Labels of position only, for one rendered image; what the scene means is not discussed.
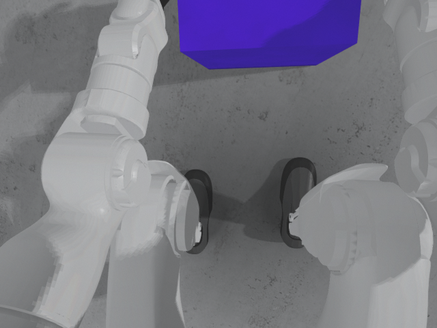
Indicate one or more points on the carton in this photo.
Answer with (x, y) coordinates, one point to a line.
(225, 34)

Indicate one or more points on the left robot forearm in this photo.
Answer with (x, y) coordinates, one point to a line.
(122, 73)

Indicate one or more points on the robot left foot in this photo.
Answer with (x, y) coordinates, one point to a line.
(202, 186)

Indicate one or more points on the right robot forearm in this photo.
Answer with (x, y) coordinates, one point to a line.
(414, 25)

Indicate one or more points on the robot right upper arm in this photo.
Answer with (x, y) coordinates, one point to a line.
(416, 164)

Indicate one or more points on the robot left upper arm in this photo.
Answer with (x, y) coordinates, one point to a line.
(49, 272)

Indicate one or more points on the right robot thigh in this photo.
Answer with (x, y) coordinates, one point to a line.
(368, 230)

